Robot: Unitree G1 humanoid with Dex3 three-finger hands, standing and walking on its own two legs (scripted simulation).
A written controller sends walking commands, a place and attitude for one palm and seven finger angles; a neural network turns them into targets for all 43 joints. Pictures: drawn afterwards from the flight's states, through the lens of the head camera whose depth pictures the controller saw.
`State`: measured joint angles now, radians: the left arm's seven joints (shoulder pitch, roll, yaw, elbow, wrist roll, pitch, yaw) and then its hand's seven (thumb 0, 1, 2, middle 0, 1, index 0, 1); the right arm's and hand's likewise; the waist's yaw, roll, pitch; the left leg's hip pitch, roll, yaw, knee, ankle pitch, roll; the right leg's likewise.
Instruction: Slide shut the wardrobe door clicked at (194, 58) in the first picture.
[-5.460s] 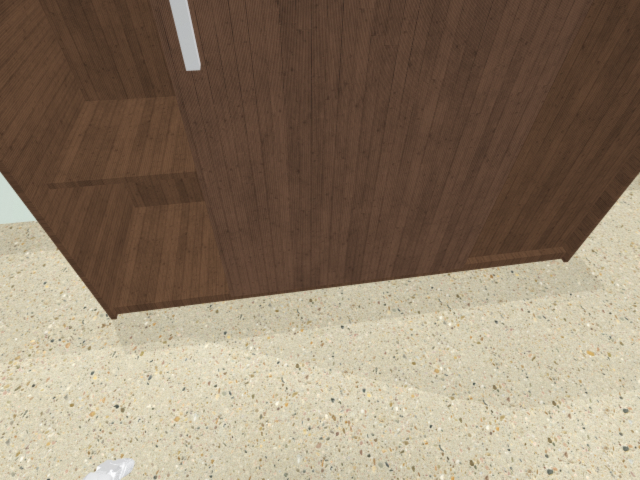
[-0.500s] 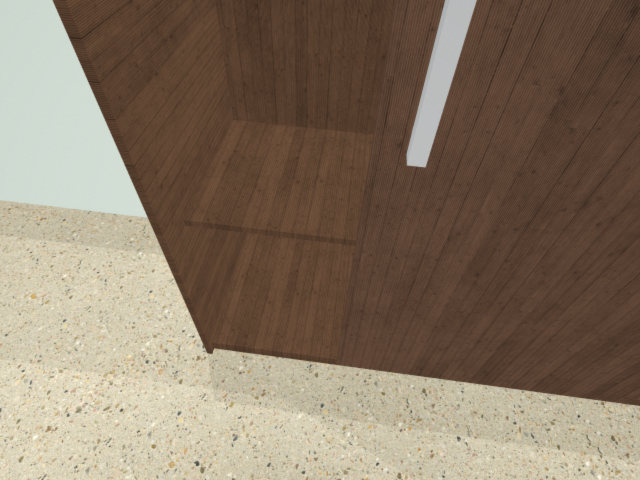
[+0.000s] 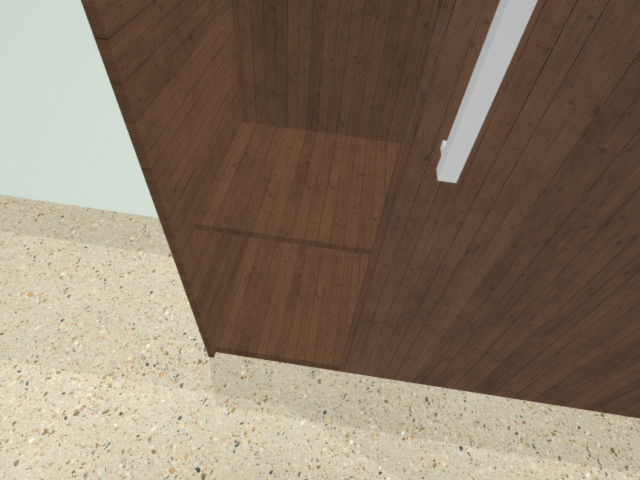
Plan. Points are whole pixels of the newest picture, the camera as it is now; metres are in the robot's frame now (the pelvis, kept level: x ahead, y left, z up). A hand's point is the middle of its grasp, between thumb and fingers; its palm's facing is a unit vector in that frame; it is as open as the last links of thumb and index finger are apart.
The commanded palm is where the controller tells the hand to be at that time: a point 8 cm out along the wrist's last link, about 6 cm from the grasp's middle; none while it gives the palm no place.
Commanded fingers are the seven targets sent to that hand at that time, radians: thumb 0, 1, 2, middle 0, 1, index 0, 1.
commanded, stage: look again from close up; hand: right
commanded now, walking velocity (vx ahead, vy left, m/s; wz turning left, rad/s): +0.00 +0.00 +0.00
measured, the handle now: (474, 90) +0.51 -0.13 +0.25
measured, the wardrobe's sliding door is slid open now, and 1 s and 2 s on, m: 0.41 0.41 0.41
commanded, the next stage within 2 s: raise the hand with hooked fingers in 0.52 s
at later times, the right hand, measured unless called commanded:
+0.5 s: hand out of the picture +0.00 -0.17 -0.17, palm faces +0.04 +0.98 -0.20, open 7.3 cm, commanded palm none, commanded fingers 0.00 -0.90 -0.90 0.20 0.30 0.20 0.30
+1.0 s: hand (502, 466) +0.16 -0.18 +0.02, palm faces +0.00 +1.00 +0.02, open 8.3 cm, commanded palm +0.12 -0.24 +0.01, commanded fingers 0.00 -0.43 -0.70 0.23 0.60 0.23 0.60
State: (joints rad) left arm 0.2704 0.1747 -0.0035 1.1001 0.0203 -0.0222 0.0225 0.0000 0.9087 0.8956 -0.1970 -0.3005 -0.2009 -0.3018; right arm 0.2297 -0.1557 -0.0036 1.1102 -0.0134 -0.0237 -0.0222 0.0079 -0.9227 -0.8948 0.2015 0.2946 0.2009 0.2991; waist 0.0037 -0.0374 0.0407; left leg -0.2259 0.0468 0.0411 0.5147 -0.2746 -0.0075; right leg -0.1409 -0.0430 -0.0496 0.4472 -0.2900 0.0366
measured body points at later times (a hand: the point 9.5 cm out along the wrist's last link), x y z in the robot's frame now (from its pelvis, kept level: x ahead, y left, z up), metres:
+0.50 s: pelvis +0.00 +0.01 +0.00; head +0.02 +0.02 +0.45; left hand +0.00 +0.22 -0.16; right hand +0.00 -0.22 -0.16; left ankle +0.00 +0.12 -0.74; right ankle -0.03 -0.14 -0.74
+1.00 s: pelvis -0.05 -0.01 -0.05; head -0.03 -0.02 +0.40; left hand +0.19 +0.24 -0.06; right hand +0.15 -0.23 +0.02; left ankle +0.00 +0.12 -0.74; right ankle -0.03 -0.14 -0.74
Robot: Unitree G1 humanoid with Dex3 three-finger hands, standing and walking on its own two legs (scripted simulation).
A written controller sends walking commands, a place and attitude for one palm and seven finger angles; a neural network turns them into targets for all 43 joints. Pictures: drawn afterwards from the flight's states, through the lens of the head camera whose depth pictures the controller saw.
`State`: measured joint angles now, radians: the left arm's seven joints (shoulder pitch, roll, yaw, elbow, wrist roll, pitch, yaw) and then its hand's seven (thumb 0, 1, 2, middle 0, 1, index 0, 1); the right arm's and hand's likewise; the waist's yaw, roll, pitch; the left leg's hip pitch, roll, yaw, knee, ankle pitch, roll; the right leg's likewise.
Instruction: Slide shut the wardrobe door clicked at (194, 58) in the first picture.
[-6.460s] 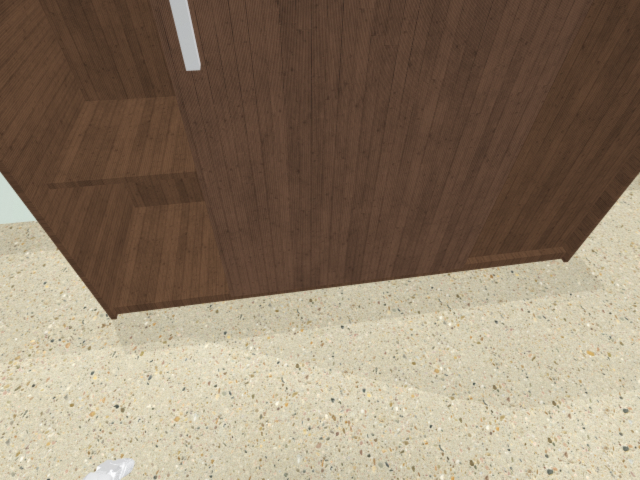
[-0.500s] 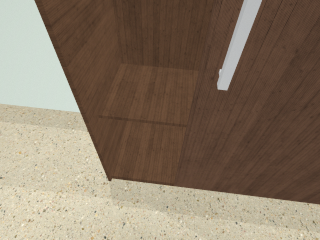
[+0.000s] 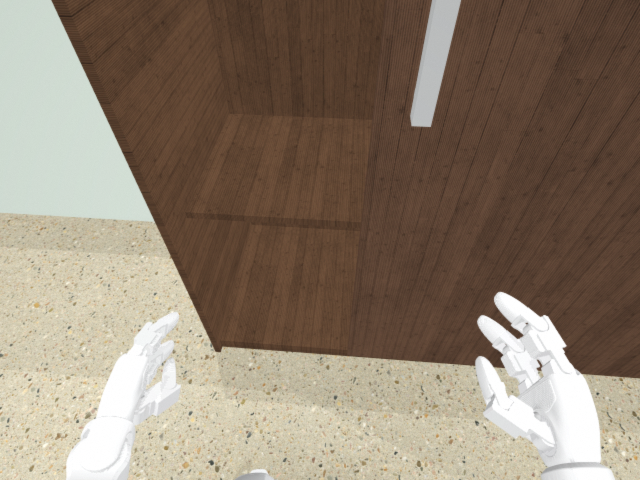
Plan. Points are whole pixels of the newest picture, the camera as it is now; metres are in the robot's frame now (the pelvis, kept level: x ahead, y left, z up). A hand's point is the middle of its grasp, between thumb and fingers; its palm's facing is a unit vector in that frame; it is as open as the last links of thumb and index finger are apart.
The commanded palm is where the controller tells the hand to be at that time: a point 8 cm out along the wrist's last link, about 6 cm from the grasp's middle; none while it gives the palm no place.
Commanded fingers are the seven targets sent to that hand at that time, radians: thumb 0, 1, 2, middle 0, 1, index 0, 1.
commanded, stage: raise the hand with hooked fingers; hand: right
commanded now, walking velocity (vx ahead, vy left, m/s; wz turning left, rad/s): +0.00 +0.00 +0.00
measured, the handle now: (436, 25) +0.55 -0.12 +0.30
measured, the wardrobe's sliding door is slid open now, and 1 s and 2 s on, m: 0.41 0.41 0.41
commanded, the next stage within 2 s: move the hooked fingers beside the handle in 1.72 s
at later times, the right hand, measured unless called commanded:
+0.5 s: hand (593, 338) +0.23 -0.23 +0.16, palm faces +0.09 +0.99 -0.07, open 11.4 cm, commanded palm +0.19 -0.27 +0.17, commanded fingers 0.00 0.15 -0.45 0.28 0.98 0.28 0.98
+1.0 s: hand out of the picture +0.26 -0.27 +0.27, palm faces +0.15 +0.98 -0.10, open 13.8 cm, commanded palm +0.23 -0.31 +0.28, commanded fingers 0.00 0.50 -0.30 0.30 1.20 0.30 1.20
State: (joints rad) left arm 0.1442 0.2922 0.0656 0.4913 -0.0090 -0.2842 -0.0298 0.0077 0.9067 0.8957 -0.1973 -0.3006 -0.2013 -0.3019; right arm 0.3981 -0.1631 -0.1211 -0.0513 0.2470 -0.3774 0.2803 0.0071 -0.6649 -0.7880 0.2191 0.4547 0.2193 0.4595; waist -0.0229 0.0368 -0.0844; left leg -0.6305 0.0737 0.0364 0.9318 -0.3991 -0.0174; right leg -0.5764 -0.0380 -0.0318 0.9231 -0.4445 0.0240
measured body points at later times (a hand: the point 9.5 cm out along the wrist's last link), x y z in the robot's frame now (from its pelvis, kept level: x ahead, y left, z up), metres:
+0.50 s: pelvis +0.00 +0.00 +0.03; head -0.02 +0.01 +0.48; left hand +0.16 +0.22 -0.04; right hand +0.22 -0.28 +0.17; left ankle +0.04 +0.13 -0.69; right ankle +0.01 -0.13 -0.69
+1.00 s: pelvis +0.02 +0.00 +0.05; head -0.03 +0.02 +0.50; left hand +0.25 +0.18 +0.01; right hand +0.25 -0.33 +0.28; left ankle +0.04 +0.13 -0.69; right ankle +0.01 -0.13 -0.69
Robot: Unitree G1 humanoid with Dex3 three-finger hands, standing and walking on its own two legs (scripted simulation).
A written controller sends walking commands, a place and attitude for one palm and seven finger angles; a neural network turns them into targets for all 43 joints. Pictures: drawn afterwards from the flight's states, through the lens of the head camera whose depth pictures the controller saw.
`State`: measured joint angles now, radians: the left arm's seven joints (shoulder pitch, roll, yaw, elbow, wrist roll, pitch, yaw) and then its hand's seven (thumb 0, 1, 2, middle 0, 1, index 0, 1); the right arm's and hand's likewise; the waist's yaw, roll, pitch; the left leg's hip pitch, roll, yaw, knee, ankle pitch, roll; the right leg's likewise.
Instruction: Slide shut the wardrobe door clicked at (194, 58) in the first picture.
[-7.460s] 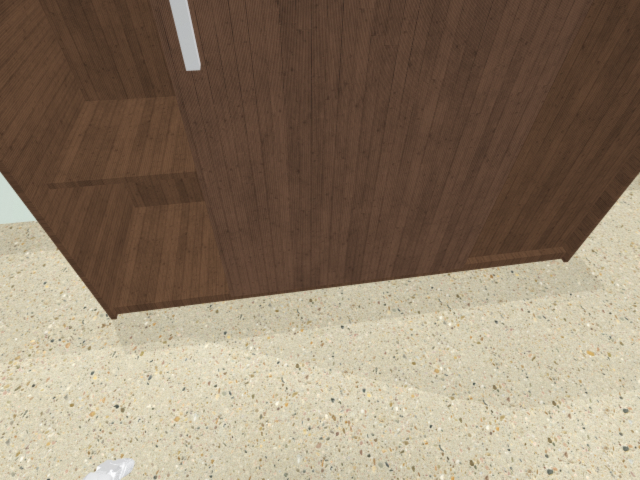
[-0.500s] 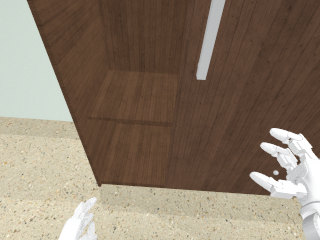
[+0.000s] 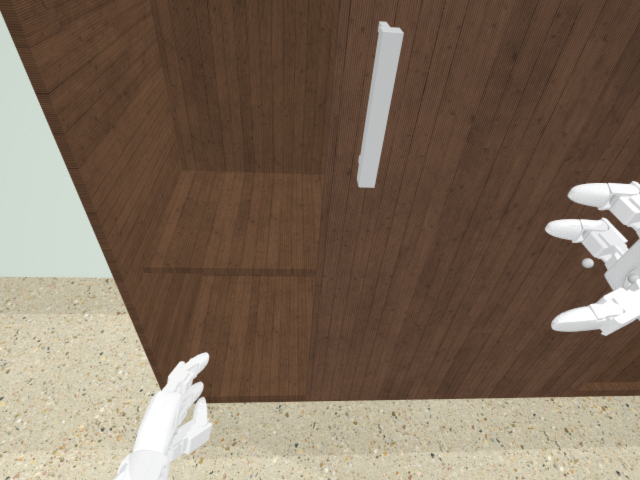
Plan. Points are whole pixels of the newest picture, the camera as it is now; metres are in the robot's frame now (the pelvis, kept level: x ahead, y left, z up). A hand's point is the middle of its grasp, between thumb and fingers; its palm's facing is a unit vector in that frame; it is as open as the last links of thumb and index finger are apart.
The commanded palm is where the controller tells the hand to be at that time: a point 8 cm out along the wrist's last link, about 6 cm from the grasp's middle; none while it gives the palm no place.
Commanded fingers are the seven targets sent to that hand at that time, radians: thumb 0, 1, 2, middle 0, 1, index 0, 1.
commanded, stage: raise the hand with hooked fingers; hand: right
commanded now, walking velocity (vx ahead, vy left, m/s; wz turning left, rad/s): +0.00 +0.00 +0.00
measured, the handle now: (374, 109) +0.54 -0.09 +0.25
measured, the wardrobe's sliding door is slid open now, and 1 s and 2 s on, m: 0.41 0.41 0.41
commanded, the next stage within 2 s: move the hooked fingers beside the handle in 0.72 s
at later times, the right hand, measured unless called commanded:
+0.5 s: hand (596, 213) +0.28 -0.27 +0.26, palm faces +0.08 +0.99 -0.09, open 14.0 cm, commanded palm +0.25 -0.31 +0.27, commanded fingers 0.00 0.50 -0.30 0.30 1.20 0.30 1.20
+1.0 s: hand (588, 203) +0.29 -0.27 +0.27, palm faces +0.09 +0.99 -0.08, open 14.0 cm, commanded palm +0.27 -0.30 +0.27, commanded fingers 0.00 0.50 -0.30 0.30 1.20 0.30 1.20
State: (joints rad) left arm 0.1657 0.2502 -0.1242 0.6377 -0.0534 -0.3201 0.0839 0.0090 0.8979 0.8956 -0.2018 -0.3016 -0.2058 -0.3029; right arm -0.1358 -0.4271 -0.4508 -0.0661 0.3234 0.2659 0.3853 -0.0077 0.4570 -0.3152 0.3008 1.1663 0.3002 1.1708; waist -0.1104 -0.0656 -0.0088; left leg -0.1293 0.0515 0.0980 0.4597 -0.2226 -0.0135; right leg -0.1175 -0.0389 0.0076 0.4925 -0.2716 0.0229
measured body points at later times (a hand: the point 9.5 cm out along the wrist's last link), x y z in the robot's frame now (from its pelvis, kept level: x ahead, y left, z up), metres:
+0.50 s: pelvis +0.00 +0.00 +0.00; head -0.04 +0.03 +0.45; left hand +0.21 +0.23 -0.05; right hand +0.27 -0.32 +0.27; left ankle +0.02 +0.13 -0.74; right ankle +0.00 -0.13 -0.74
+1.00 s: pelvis +0.00 +0.00 +0.01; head -0.04 +0.03 +0.45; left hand +0.22 +0.21 -0.05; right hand +0.28 -0.32 +0.27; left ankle +0.02 +0.13 -0.74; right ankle +0.00 -0.13 -0.74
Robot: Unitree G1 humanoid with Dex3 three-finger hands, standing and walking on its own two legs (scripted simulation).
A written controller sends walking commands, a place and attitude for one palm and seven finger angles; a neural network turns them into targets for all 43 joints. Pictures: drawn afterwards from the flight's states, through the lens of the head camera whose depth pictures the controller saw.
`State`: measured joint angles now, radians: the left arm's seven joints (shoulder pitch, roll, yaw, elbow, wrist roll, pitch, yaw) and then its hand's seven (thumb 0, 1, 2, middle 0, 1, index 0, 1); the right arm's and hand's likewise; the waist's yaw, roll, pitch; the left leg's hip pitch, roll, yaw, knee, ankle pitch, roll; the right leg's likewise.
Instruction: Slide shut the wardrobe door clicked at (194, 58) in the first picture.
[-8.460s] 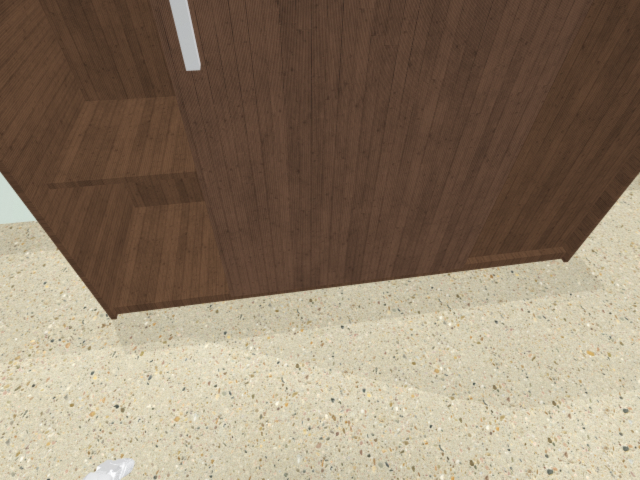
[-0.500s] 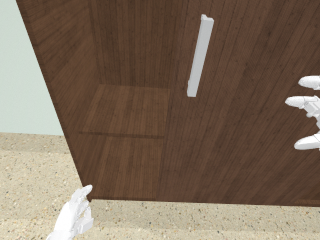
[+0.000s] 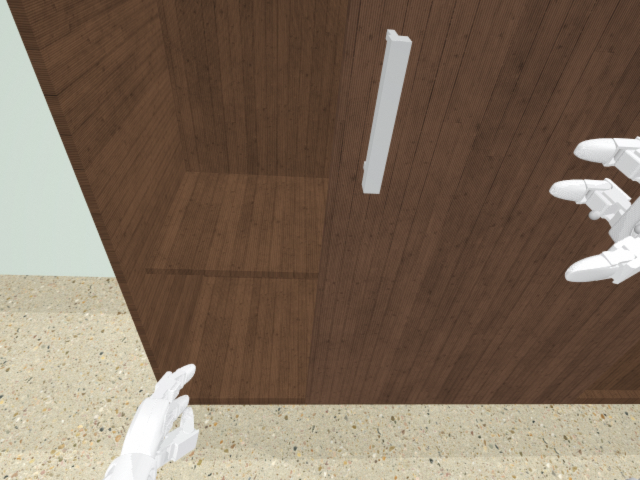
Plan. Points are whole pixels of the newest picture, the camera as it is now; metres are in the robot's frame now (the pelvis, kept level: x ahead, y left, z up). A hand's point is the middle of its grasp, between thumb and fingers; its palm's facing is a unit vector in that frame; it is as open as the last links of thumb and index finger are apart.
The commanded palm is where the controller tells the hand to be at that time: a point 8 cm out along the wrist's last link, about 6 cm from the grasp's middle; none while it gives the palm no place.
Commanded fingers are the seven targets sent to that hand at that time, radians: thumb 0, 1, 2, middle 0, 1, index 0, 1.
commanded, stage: move the hooked fingers beside the handle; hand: right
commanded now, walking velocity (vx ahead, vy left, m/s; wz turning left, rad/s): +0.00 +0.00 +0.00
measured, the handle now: (380, 116) +0.54 -0.10 +0.25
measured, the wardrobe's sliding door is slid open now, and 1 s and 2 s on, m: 0.41 0.41 0.41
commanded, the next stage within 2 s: none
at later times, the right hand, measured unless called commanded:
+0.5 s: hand (518, 180) +0.36 -0.22 +0.26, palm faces +0.05 +1.00 -0.04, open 14.0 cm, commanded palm +0.33 -0.27 +0.25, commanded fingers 0.00 0.50 -0.30 0.30 1.20 0.30 1.20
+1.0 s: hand (473, 159) +0.40 -0.19 +0.26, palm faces +0.04 +1.00 -0.01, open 14.0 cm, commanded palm +0.39 -0.23 +0.25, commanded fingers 0.00 0.50 -0.30 0.30 1.20 0.30 1.20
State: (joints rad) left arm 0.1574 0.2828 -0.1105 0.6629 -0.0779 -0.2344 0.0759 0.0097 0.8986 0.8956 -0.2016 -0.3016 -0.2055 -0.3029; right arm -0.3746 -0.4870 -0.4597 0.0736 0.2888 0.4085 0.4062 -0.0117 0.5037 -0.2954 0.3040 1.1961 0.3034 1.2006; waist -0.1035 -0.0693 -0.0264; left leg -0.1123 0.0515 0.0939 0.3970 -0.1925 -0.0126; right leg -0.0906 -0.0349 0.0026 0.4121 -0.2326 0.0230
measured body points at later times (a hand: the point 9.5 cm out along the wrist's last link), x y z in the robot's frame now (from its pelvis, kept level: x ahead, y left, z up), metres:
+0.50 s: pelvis +0.00 +0.00 +0.00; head -0.03 +0.02 +0.45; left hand +0.20 +0.23 -0.07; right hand +0.35 -0.28 +0.26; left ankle +0.02 +0.13 -0.74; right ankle +0.00 -0.14 -0.74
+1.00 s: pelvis +0.01 +0.00 +0.00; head -0.02 +0.02 +0.45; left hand +0.19 +0.23 -0.08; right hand +0.40 -0.24 +0.26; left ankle +0.02 +0.13 -0.74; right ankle +0.00 -0.14 -0.74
